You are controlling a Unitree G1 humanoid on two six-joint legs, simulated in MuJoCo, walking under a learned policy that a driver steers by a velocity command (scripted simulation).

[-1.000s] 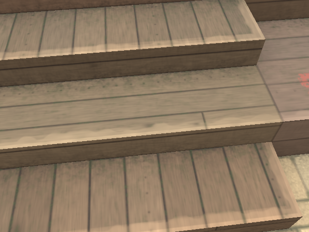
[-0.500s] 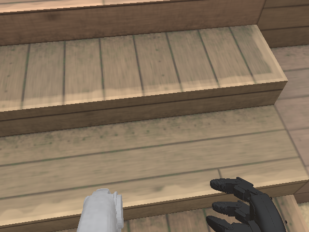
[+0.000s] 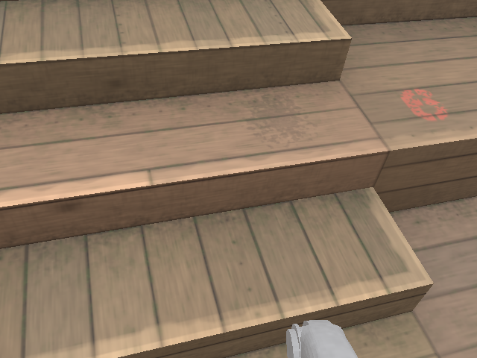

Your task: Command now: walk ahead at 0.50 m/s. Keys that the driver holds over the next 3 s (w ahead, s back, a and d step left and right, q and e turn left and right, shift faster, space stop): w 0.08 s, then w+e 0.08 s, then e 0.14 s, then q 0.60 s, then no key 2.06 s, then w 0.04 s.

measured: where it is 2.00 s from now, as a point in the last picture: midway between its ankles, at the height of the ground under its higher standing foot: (177, 313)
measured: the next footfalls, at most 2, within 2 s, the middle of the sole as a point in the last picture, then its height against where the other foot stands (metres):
right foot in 0.18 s outside the picture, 0.15 m higher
left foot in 0.76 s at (123, 315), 0.15 m higher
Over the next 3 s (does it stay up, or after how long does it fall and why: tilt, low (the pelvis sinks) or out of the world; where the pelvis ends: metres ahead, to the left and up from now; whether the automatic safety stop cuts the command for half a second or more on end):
stays up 0.55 0.08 0.30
